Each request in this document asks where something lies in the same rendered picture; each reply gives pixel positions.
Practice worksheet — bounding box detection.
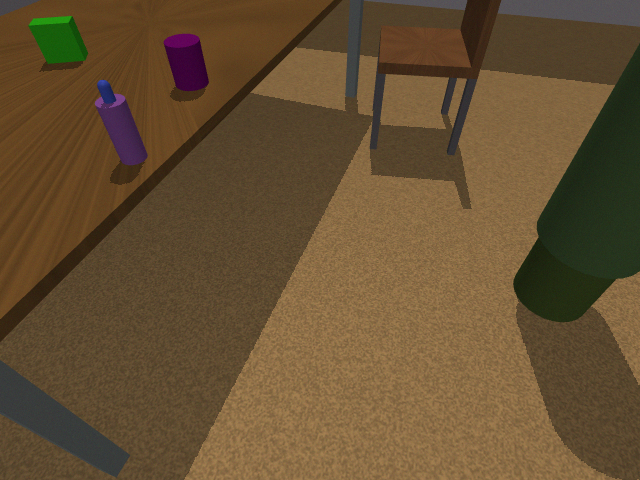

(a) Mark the potted plant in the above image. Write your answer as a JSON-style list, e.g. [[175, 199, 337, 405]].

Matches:
[[513, 44, 640, 322]]

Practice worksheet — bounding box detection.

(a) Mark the chair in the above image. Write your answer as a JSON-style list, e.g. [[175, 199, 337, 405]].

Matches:
[[370, 0, 501, 155]]

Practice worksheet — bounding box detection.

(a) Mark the table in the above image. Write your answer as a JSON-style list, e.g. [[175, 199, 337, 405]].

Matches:
[[0, 0, 364, 477]]

